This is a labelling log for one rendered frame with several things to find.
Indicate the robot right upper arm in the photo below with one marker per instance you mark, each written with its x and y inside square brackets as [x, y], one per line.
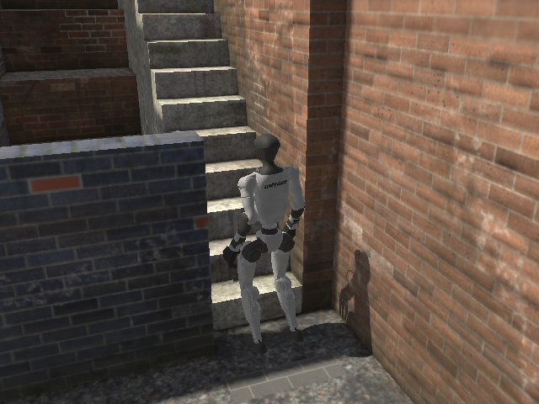
[295, 188]

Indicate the robot right hand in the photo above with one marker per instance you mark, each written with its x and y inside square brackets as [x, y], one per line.
[286, 229]

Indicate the robot left upper arm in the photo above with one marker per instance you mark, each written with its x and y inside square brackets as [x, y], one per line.
[246, 185]

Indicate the robot right thigh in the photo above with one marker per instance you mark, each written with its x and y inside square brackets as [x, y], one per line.
[279, 259]

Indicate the robot right forearm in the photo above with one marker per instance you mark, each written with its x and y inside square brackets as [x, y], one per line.
[294, 217]

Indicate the robot right shin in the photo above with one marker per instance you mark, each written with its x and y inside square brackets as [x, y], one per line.
[287, 302]

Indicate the robot left forearm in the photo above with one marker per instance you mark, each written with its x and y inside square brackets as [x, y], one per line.
[240, 235]

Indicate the robot left hand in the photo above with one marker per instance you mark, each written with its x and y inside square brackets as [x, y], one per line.
[230, 256]

